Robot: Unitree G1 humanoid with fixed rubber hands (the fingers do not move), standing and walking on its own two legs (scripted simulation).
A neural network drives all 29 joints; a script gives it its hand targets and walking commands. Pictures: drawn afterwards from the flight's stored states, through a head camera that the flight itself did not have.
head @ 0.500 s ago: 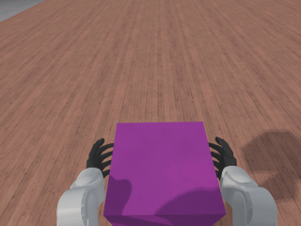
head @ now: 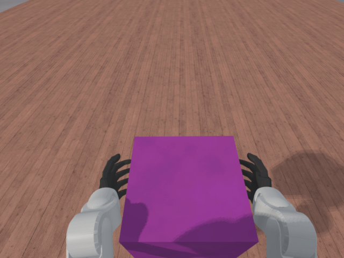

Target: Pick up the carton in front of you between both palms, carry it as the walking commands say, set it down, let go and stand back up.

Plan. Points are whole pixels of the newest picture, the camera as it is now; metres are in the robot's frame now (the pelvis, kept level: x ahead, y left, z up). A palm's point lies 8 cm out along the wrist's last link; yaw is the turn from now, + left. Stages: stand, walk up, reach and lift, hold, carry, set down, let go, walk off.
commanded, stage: carry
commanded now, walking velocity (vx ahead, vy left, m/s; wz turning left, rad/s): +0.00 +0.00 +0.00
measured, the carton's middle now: (183, 204) +0.23 +0.00 +0.03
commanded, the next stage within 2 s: none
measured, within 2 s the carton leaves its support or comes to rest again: neither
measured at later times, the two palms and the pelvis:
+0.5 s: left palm (119, 183) +0.26 +0.15 +0.07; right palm (256, 189) +0.25 -0.16 +0.07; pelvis +0.02 +0.00 +0.00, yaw -2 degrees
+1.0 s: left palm (127, 191) +0.26 +0.14 +0.03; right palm (254, 197) +0.25 -0.16 +0.03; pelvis -0.03 -0.01 +0.00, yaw -2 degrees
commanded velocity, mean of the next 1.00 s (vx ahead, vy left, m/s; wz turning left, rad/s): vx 0.00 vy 0.00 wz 0.00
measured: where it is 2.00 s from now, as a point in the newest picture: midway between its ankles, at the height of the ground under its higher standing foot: outside the picture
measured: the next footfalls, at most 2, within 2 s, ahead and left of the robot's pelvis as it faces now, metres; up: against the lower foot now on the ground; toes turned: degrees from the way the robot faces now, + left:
none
